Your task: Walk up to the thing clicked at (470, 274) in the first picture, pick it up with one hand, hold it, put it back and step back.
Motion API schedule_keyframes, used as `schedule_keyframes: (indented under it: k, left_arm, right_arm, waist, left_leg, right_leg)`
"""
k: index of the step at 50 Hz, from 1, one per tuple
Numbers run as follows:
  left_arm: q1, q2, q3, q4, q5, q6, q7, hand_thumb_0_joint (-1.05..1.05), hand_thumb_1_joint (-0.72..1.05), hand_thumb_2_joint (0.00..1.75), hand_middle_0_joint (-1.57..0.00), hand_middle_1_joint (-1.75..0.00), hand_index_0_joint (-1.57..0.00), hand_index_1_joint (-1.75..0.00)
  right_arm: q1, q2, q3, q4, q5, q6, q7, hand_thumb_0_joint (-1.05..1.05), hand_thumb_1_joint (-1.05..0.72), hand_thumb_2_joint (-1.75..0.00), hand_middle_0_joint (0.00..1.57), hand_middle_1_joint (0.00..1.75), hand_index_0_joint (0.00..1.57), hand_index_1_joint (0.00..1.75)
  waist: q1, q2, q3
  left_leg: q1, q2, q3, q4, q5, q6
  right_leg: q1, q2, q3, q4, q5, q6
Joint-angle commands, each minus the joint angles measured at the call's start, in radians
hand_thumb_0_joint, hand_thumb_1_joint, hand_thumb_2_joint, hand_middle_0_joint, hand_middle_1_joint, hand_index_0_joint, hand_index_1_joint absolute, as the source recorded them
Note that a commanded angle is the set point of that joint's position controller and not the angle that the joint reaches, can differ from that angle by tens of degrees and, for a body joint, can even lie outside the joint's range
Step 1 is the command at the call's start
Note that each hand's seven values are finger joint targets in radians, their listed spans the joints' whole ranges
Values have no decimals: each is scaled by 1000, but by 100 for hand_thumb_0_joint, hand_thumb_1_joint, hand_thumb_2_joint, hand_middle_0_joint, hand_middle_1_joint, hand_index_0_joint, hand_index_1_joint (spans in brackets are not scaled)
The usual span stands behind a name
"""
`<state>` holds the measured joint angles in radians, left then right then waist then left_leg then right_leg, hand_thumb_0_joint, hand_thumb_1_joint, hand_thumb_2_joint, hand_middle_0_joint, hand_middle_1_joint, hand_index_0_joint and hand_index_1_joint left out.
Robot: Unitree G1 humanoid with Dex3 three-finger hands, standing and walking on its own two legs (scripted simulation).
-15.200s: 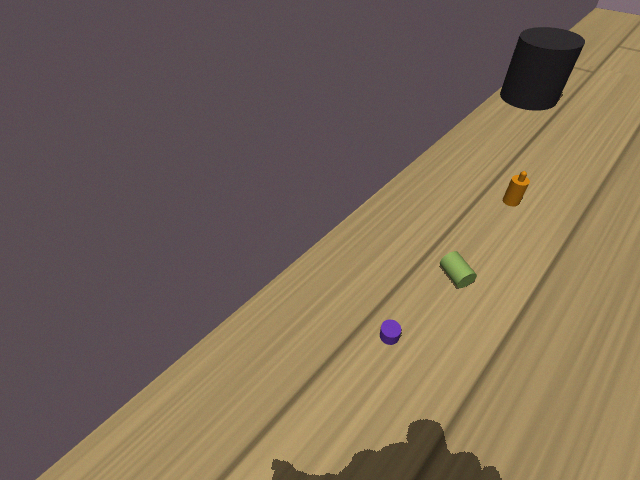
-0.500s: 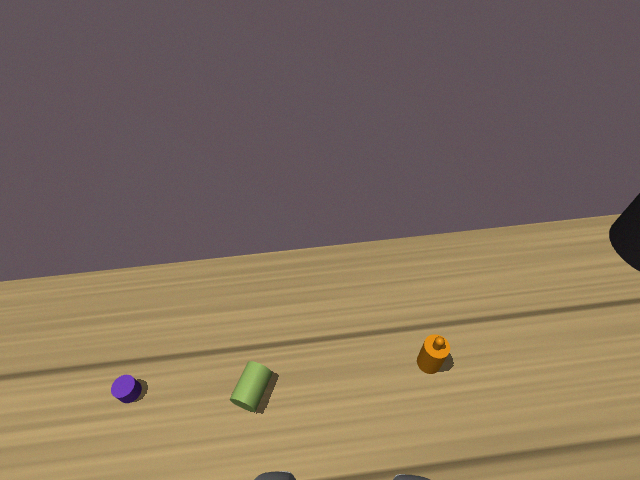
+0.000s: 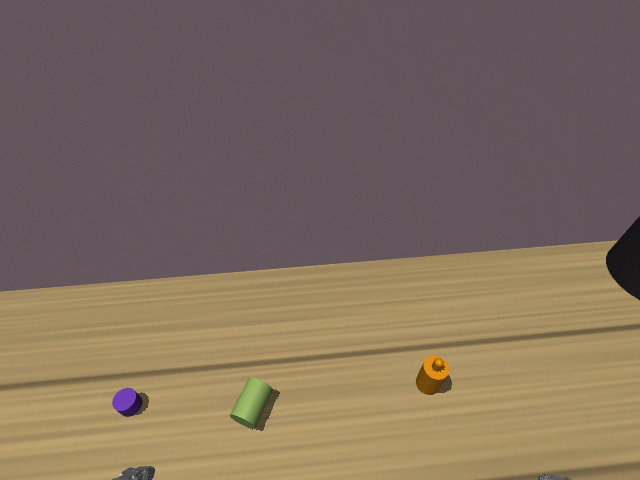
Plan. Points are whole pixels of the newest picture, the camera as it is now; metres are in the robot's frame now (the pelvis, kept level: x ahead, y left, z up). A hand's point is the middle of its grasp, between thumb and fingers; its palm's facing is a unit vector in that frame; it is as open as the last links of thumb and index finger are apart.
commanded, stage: walk up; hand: left
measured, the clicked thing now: (251, 402) +0.45 +0.26 -0.74
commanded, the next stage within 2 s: stand in 0.58 s
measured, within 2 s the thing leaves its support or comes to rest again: neither
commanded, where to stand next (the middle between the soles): +0.07 -0.02 m, yaw +0 degrees
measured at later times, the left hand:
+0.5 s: hand out of the picture +0.07 +0.25 -0.16, palm faces +0.01 -0.95 -0.32, open 7.4 cm
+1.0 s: hand out of the picture +0.10 +0.25 -0.15, palm faces -0.02 -0.94 -0.33, open 7.4 cm
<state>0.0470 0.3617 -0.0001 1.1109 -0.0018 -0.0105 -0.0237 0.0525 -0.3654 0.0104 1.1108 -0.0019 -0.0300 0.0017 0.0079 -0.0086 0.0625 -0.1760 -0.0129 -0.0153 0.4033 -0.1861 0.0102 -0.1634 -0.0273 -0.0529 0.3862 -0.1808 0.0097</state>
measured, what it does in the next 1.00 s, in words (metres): stands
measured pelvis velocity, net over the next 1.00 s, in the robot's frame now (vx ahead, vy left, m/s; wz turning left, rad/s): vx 0.02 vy -0.01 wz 0.00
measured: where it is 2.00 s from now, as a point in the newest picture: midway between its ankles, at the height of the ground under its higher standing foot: outside the picture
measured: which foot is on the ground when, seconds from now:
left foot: down 0.00-1.00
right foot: down 0.00-1.00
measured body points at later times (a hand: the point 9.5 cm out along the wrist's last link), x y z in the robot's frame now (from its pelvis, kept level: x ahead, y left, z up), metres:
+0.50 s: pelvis +0.01 +0.00 +0.00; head +0.02 +0.00 +0.45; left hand +0.07 +0.30 -0.13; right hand +0.09 -0.30 -0.13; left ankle +0.02 +0.11 -0.74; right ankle +0.02 -0.12 -0.74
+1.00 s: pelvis +0.02 -0.01 +0.01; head +0.03 -0.01 +0.45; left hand +0.10 +0.29 -0.13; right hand +0.10 -0.30 -0.13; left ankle +0.02 +0.11 -0.74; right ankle +0.02 -0.13 -0.74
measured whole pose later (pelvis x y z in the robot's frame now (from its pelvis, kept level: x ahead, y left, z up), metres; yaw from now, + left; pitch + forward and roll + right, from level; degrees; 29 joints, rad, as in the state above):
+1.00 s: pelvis +0.02 -0.01 +0.01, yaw +0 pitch -2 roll +0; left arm 0.09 0.34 0.01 1.15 0.01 -0.02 -0.01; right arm 0.08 -0.35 0.01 1.16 -0.01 -0.02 0.00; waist 0.00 0.01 0.04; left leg -0.11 -0.01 -0.01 0.31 -0.17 0.00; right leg -0.11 -0.02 -0.05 0.31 -0.17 0.01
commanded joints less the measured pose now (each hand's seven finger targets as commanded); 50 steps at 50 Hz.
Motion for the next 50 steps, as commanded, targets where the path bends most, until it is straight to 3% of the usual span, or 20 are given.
schedule_keyframes:
  k: [1,6,12,17,25,29,32,34,41,47,50]
  left_arm:
    - [-35,204,44,-36,3,-21,16,0,90,90,-20,-30,-20,-30]
    - [-36,203,48,-25,4,-23,16,0,90,90,-20,-30,-20,-30]
    - [-17,200,54,-17,5,-25,18,0,90,90,-20,-30,-20,-30]
    - [-12,195,54,-15,6,-20,18,0,90,90,-20,-30,-20,-30]
    - [-2,190,58,-11,8,-17,21,0,90,90,-20,-30,-20,-30]
    - [8,184,51,-10,10,-19,24,0,90,90,-20,-30,-20,-30]
    - [-1,193,52,-14,12,-22,27,0,90,90,-20,-30,-20,-30]
    - [-2,194,51,-13,10,-23,28,0,90,90,-20,-30,-20,-30]
    - [6,189,47,-13,8,-30,31,0,90,90,-20,-30,-20,-30]
    - [-4,188,46,-14,7,-24,30,0,90,90,-20,-30,-20,-30]
    - [-1,189,44,-15,8,-26,31,0,90,90,-20,-30,-20,-30]
  right_arm:
    - [-44,-210,-48,-38,-1,-19,-8,0,-90,-90,20,30,20,30]
    - [-43,-205,-47,-30,-1,-16,-7,0,-90,-90,20,30,20,30]
    - [-35,-203,-48,-26,1,-16,-9,0,-90,-90,20,30,20,30]
    - [-27,-203,-49,-19,-3,-14,-11,0,-90,-90,20,30,20,30]
    - [-24,-195,-49,-11,-4,-13,-13,0,-90,-90,20,30,20,30]
    - [-26,-189,-45,-15,-9,-7,-10,0,-90,-90,20,30,20,30]
    - [-24,-191,-46,-17,-10,-7,-8,0,-90,-90,20,30,20,30]
    - [-21,-187,-44,-12,-9,-6,-7,0,-90,-90,20,30,20,30]
    - [-24,-194,-48,-15,-6,-9,-8,0,-90,-90,20,30,20,30]
    - [-15,-191,-43,-7,-7,-9,-10,0,-90,-90,20,30,20,30]
    - [-26,-192,-43,-11,-5,-9,-10,0,-90,-90,20,30,20,30]
  waist:
    - [-1,8,-106]
    - [-6,5,-90]
    - [-5,-1,-122]
    - [-5,0,-103]
    - [-2,8,-96]
    - [-2,21,-86]
    - [-4,20,-106]
    - [-5,19,-79]
    - [-3,3,-133]
    - [-7,15,-103]
    - [-4,3,-112]
  left_leg:
    - [12,130,-122,-110,58,19]
    - [3,122,-119,-123,37,12]
    - [23,127,-111,-110,133,10]
    - [16,125,-116,-126,83,13]
    - [4,129,-121,-133,93,12]
    - [-2,128,-122,-153,39,10]
    - [6,134,-121,-149,70,12]
    - [-8,128,-120,-163,27,9]
    - [62,141,-108,-122,220,15]
    - [48,140,-103,-147,178,7]
    - [73,144,-100,-137,216,7]
  right_leg:
    - [42,-106,116,-105,4,-29]
    - [42,-112,121,-125,-11,-24]
    - [81,-116,107,-119,69,-22]
    - [71,-117,107,-124,41,-21]
    - [82,-113,102,-124,39,-22]
    - [76,-112,110,-128,23,-22]
    - [93,-116,109,-121,49,-25]
    - [75,-112,112,-125,21,-23]
    - [105,-120,106,-116,159,-21]
    - [95,-115,107,-121,122,-20]
    - [93,-118,109,-122,154,-19]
